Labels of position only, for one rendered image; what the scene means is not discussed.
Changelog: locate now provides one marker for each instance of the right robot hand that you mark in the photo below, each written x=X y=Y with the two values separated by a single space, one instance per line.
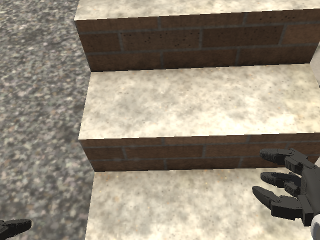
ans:
x=305 y=203

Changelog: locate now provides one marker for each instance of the robot right forearm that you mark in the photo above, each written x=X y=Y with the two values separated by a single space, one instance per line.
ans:
x=315 y=227

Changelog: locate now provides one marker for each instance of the left robot hand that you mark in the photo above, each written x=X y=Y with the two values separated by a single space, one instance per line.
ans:
x=13 y=227

